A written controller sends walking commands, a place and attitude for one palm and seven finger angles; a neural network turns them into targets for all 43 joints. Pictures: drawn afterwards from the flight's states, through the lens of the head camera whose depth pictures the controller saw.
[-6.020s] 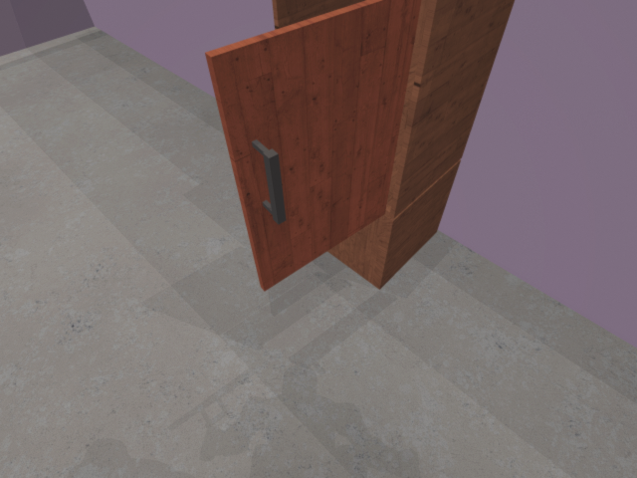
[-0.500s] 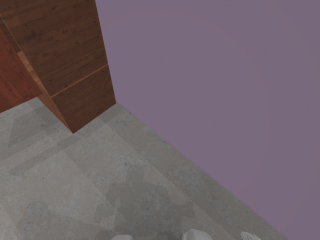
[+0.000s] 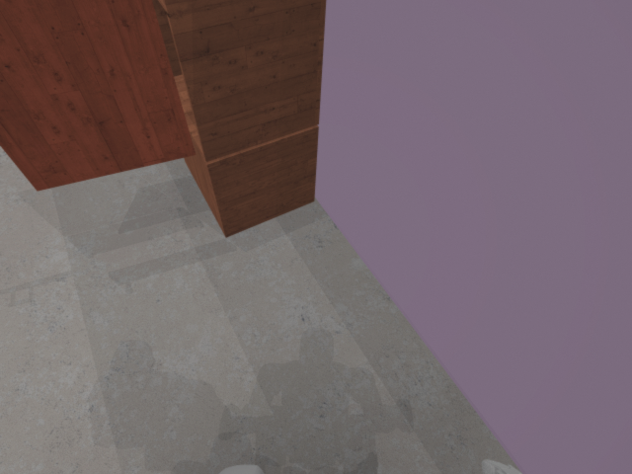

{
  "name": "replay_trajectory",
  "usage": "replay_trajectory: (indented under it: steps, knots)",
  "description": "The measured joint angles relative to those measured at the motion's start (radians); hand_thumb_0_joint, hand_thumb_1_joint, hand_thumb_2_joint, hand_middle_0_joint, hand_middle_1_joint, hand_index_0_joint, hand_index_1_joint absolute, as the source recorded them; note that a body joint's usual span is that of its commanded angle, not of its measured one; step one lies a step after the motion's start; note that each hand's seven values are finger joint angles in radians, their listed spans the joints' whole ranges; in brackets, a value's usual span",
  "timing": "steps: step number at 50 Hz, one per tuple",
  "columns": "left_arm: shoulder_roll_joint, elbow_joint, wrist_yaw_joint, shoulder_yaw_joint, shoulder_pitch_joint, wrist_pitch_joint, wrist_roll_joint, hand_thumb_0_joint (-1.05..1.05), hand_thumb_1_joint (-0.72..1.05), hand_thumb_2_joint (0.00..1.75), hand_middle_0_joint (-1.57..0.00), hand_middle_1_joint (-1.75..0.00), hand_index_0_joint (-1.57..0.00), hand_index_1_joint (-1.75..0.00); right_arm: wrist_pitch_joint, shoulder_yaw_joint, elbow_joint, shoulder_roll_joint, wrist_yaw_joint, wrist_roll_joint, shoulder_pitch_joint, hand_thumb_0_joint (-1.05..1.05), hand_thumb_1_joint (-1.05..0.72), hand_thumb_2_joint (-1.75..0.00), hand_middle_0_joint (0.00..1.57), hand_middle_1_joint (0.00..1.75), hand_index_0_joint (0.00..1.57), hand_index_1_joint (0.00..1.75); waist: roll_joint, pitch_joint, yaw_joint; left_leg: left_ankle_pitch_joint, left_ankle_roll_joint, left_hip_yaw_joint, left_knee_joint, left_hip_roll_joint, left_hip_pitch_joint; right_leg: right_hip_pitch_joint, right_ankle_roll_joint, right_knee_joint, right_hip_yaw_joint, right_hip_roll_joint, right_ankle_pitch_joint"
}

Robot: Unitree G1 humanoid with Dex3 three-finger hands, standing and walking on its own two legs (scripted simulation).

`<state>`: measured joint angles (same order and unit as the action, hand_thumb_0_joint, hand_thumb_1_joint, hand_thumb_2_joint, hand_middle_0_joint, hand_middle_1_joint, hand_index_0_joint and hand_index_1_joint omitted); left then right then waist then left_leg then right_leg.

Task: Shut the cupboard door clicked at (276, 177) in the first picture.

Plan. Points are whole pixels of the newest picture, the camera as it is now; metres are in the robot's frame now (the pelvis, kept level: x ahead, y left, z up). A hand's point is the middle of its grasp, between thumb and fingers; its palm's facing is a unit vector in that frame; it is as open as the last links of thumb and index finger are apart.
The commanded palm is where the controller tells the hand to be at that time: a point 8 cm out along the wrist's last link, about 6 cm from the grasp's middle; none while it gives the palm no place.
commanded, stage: turn to face it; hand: left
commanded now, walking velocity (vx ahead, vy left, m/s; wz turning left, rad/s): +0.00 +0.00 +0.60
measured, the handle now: out of the picture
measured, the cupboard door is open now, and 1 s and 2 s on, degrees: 82 82 82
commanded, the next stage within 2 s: take the last steps up to it in 0.58 s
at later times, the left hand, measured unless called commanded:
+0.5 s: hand out of the picture +0.04 +0.18 -0.15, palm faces +0.27 -0.92 -0.29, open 7.4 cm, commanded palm none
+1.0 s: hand out of the picture -0.02 +0.18 -0.16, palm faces +0.48 -0.84 -0.26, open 7.4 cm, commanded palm none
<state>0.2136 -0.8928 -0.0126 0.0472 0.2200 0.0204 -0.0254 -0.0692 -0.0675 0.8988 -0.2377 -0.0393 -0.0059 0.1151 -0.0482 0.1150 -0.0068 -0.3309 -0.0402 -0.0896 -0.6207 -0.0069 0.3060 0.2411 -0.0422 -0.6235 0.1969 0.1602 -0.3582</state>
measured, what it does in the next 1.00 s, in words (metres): steps on the spot, turning left: left foot, then right foot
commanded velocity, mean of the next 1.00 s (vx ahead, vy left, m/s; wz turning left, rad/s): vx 0.10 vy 0.05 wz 0.34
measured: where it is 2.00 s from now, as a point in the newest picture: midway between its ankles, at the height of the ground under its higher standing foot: (227, 424)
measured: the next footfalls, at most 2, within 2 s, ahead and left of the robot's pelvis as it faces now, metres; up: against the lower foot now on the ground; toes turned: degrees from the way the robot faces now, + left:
left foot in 0.02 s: +0.05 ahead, +0.11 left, +0.00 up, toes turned +5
right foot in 0.38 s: +0.06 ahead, -0.15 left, +0.00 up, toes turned +10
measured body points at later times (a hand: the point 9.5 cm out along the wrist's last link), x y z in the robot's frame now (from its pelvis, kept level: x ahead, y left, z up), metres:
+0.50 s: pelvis +0.01 -0.03 +0.01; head +0.06 -0.04 +0.45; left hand +0.03 +0.23 -0.12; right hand +0.14 -0.27 -0.15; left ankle -0.03 +0.09 -0.66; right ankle +0.02 -0.16 -0.73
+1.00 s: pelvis +0.03 -0.03 +0.00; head +0.06 -0.03 +0.45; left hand -0.04 +0.22 -0.14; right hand +0.19 -0.22 -0.16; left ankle -0.02 +0.09 -0.71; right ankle +0.07 -0.13 -0.73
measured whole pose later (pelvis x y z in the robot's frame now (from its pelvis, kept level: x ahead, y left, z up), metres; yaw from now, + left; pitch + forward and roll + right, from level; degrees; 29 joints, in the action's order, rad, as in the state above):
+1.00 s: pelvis +0.03 -0.03 +0.00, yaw +26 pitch +0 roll +1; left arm 0.20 -0.96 0.01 0.06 0.24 -0.01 -0.03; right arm -0.05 -0.05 0.99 -0.21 -0.01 -0.02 0.22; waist 0.02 0.06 0.03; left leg -0.44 0.02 0.04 -0.79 0.03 0.36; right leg 0.24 0.01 -0.59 0.10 0.07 -0.36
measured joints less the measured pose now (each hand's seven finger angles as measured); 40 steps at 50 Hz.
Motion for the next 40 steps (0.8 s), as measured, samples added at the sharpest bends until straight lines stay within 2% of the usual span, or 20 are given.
replay_trajectory:
  steps: [1,3,5,8,13,16,18,20,21,23,25,27,30,33,34,35,37,40]
  knots:
    - [0.004,-0.001,0.003,0.003,0.004,0.007,0.005,0.01,0.90,0.90,-0.20,-0.30,-0.21,-0.30,0.010,0.000,-0.008,-0.002,0.000,-0.003,0.002,0.01,-0.91,-0.90,0.19,0.30,0.20,0.30,0.003,-0.008,-0.003,0.065,0.032,0.015,0.025,0.000,0.001,0.031,-0.013,-0.068,0.001,0.004,-0.034]
    - [0.021,-0.014,0.000,0.010,-0.011,0.032,0.005,0.01,0.90,0.90,-0.20,-0.30,-0.21,-0.30,0.024,0.005,-0.010,0.009,0.007,-0.010,-0.002,0.00,-0.90,-0.90,0.19,0.30,0.20,0.30,-0.014,-0.001,0.004,0.041,0.071,0.028,-0.023,0.015,0.029,0.107,-0.025,-0.255,-0.069,-0.010,-0.153]
    - [0.033,-0.029,-0.003,0.019,-0.031,0.049,0.005,0.01,0.90,0.90,-0.20,-0.30,-0.21,-0.30,0.030,0.011,-0.011,0.019,0.019,-0.014,0.009,0.00,-0.90,-0.90,0.20,0.30,0.20,0.30,-0.013,-0.004,0.006,0.027,0.078,0.052,-0.012,0.020,0.032,0.172,-0.029,-0.399,-0.119,-0.039,-0.164]
    - [0.042,-0.030,0.000,0.026,-0.056,0.050,0.005,0.01,0.90,0.90,-0.20,-0.29,-0.20,-0.30,0.032,0.018,0.000,0.027,0.031,-0.016,0.026,0.00,-0.90,-0.90,0.20,0.30,0.20,0.30,0.000,-0.005,0.009,0.069,0.067,0.091,0.056,0.024,0.015,0.219,-0.033,-0.454,-0.154,-0.066,-0.108]
    - [0.042,-0.009,0.002,0.024,-0.083,0.039,0.008,0.01,0.90,0.90,-0.20,-0.29,-0.20,-0.30,0.024,0.018,0.021,0.027,0.034,-0.019,0.052,0.00,-0.90,-0.89,0.20,0.30,0.20,0.30,0.038,-0.009,0.000,0.113,0.058,0.155,0.120,0.026,0.000,0.183,-0.029,-0.288,-0.173,-0.097,-0.094]
    - [0.036,0.002,0.001,0.019,-0.094,0.030,0.011,0.01,0.90,0.90,-0.20,-0.29,-0.20,-0.30,0.013,0.011,0.031,0.024,0.033,-0.018,0.065,0.00,-0.90,-0.89,0.20,0.30,0.20,0.30,0.059,-0.014,-0.011,0.114,0.042,0.194,0.110,0.032,0.012,0.115,-0.019,-0.129,-0.172,-0.122,-0.062]
    - [0.036,0.013,-0.001,0.015,-0.089,0.015,0.011,0.01,0.90,0.90,-0.20,-0.29,-0.20,-0.30,0.005,0.006,0.033,0.021,0.032,-0.013,0.077,0.00,-0.90,-0.89,0.20,0.30,0.20,0.30,0.060,-0.026,-0.012,0.098,0.028,0.212,0.075,0.048,0.033,0.039,-0.006,0.036,-0.169,-0.126,0.010]
    - [0.024,0.012,-0.007,0.013,-0.085,-0.001,0.003,0.01,0.90,0.90,-0.20,-0.29,-0.20,-0.30,-0.003,-0.004,0.037,0.010,0.029,-0.007,0.073,0.00,-0.90,-0.90,0.20,0.30,0.20,0.30,0.069,-0.022,-0.009,-0.035,0.021,0.201,-0.054,0.056,0.080,0.026,0.033,0.056,-0.162,-0.118,0.032]
    - [0.013,0.009,-0.010,0.009,-0.082,-0.003,0.001,0.01,0.90,0.90,-0.20,-0.29,-0.20,-0.30,-0.009,-0.009,0.041,0.002,0.029,-0.007,0.067,0.00,-0.90,-0.90,0.20,0.30,0.20,0.30,0.080,-0.014,-0.013,-0.099,0.019,0.190,-0.158,0.057,0.109,0.020,0.038,0.043,-0.148,-0.114,0.026]
    - [-0.006,0.004,-0.014,0.001,-0.066,-0.007,0.000,0.01,0.90,0.90,-0.20,-0.29,-0.20,-0.30,-0.016,-0.015,0.050,-0.009,0.027,-0.008,0.054,0.01,-0.90,-0.90,0.20,0.30,0.20,0.30,0.085,-0.004,-0.016,-0.143,0.010,0.154,-0.346,0.052,0.154,-0.003,0.038,0.049,-0.129,-0.102,0.021]
    - [-0.018,-0.004,-0.016,-0.004,-0.046,-0.009,-0.001,0.01,0.90,0.90,-0.20,-0.29,-0.20,-0.30,-0.019,-0.015,0.054,-0.011,0.025,-0.005,0.042,0.01,-0.90,-0.90,0.20,0.30,0.20,0.30,0.074,0.002,-0.016,-0.148,-0.001,0.116,-0.413,0.038,0.163,-0.029,0.035,0.072,-0.117,-0.088,0.027]
    - [-0.024,-0.013,-0.015,-0.007,-0.027,-0.011,-0.003,0.01,0.90,0.90,-0.20,-0.29,-0.21,-0.30,-0.017,-0.010,0.056,-0.005,0.023,-0.003,0.028,0.01,-0.91,-0.90,0.19,0.30,0.20,0.30,0.054,0.006,-0.011,-0.149,-0.007,0.083,-0.364,0.026,0.138,-0.047,0.033,0.090,-0.107,-0.072,0.033]
    - [-0.027,-0.032,-0.010,-0.010,0.000,-0.013,-0.006,0.01,0.90,0.90,-0.20,-0.29,-0.21,-0.30,-0.008,0.001,0.056,0.006,0.021,0.001,0.006,0.01,-0.91,-0.90,0.19,0.30,0.20,0.30,0.025,0.007,0.004,-0.131,-0.006,0.052,-0.206,0.020,0.075,-0.057,0.024,0.093,-0.093,-0.053,0.030]
    - [-0.022,-0.053,-0.006,-0.007,0.029,-0.006,0.002,0.01,0.90,0.90,-0.20,-0.30,-0.21,-0.30,0.012,0.014,0.048,0.011,0.022,0.000,-0.008,0.01,-0.91,-0.90,0.19,0.30,0.20,0.30,0.014,-0.001,0.012,0.021,0.009,0.038,0.024,0.015,-0.018,-0.040,0.008,0.040,-0.073,-0.046,-0.003]
    - [-0.019,-0.059,-0.004,-0.005,0.036,0.001,0.006,0.01,0.90,0.90,-0.20,-0.30,-0.21,-0.30,0.024,0.016,0.043,0.010,0.022,-0.004,-0.008,0.01,-0.91,-0.90,0.19,0.30,0.20,0.30,0.018,-0.008,0.012,0.087,0.045,0.047,0.056,0.011,-0.025,-0.017,0.001,-0.006,-0.066,-0.047,-0.022]
    - [-0.011,-0.069,-0.005,-0.003,0.032,0.011,0.009,0.01,0.90,0.90,-0.20,-0.30,-0.21,-0.30,0.030,0.018,0.043,0.017,0.026,-0.007,-0.014,0.00,-0.91,-0.90,0.19,0.30,0.20,0.30,0.005,-0.004,0.019,0.082,0.066,0.046,0.034,0.018,-0.015,0.009,-0.004,-0.072,-0.083,-0.043,-0.083]
    - [0.003,-0.090,-0.007,0.003,0.020,0.034,0.008,0.01,0.90,0.90,-0.20,-0.30,-0.21,-0.30,0.036,0.027,0.043,0.031,0.034,-0.015,-0.018,0.00,-0.91,-0.90,0.19,0.30,0.20,0.30,-0.010,0.001,0.032,0.045,0.075,0.047,0.019,0.025,-0.015,0.065,-0.007,-0.215,-0.124,-0.054,-0.171]
    - [0.010,-0.108,0.004,0.011,0.002,0.045,0.004,0.01,0.90,0.90,-0.20,-0.29,-0.21,-0.30,0.045,0.036,0.043,0.043,0.044,-0.020,-0.001,0.00,-0.90,-0.90,0.20,0.30,0.20,0.30,0.006,-0.007,0.036,0.054,0.069,0.070,0.059,0.022,-0.029,0.127,0.002,-0.348,-0.140,-0.079,-0.175]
